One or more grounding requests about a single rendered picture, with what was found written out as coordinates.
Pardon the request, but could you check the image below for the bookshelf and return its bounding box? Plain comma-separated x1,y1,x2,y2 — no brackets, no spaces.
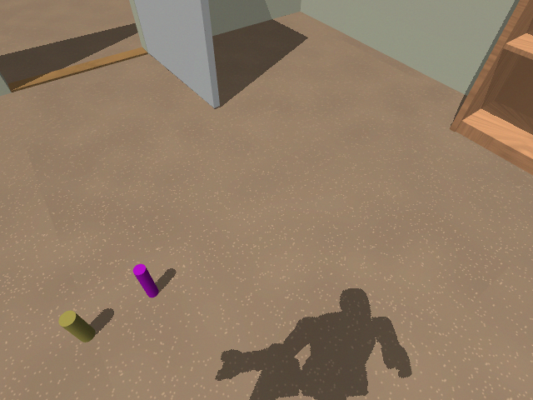
450,0,533,175

